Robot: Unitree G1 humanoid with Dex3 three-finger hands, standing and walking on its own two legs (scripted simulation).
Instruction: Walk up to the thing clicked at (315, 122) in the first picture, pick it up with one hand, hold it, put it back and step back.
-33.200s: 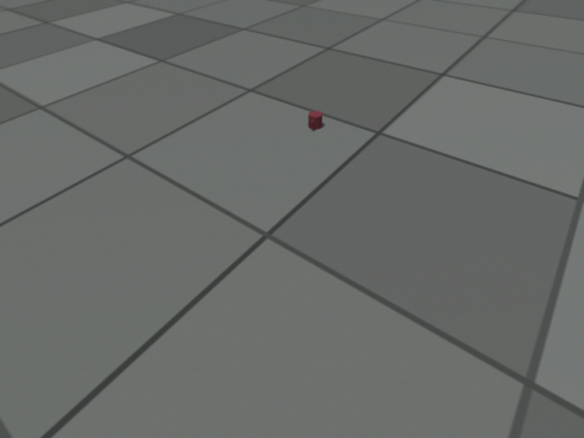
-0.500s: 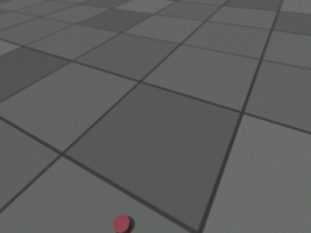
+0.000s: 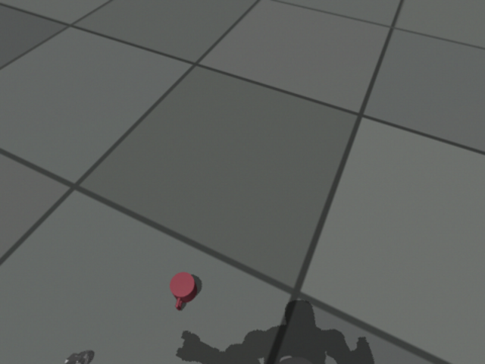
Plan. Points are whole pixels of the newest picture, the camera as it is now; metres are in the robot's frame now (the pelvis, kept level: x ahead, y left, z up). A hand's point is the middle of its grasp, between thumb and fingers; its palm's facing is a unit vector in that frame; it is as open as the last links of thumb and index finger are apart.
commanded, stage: step back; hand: left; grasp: from above
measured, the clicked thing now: (182, 292) +0.44 +0.23 -0.71
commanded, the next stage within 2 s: none
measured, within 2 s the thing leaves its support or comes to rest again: neither
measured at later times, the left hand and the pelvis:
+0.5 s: hand out of the picture +0.00 +0.27 -0.14, palm faces +0.04 -0.91 -0.41, open 7.4 cm; pelvis -0.13 +0.00 -0.01, yaw +3 degrees
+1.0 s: hand out of the picture -0.23 +0.24 -0.14, palm faces -0.01 -0.91 -0.42, open 7.4 cm; pelvis -0.29 -0.03 +0.00, yaw -1 degrees
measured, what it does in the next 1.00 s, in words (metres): walks backwards: right foot, then left foot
